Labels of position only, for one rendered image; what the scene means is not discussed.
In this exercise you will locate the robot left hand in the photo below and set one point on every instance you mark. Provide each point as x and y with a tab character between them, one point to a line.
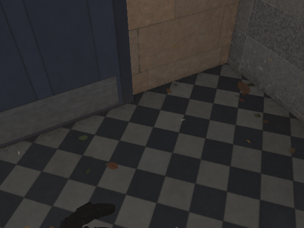
86	213

